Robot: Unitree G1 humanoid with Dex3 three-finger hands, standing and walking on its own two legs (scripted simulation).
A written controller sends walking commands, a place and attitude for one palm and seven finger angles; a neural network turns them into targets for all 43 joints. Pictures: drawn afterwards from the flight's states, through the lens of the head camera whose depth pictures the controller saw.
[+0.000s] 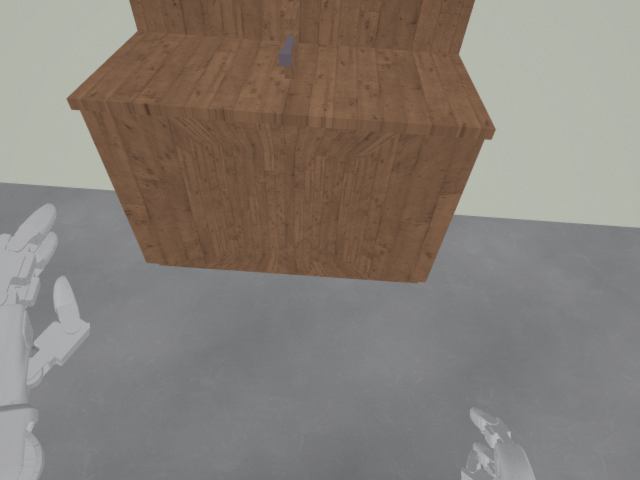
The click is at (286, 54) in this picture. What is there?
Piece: tap's lever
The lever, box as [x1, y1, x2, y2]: [279, 50, 291, 66]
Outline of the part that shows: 280,50 279,65 290,66 291,51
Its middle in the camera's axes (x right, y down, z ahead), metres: -0.09 -0.43 +0.93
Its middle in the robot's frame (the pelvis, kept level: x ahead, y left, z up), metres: +0.99 +0.15 +0.09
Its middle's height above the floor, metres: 0.87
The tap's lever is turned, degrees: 0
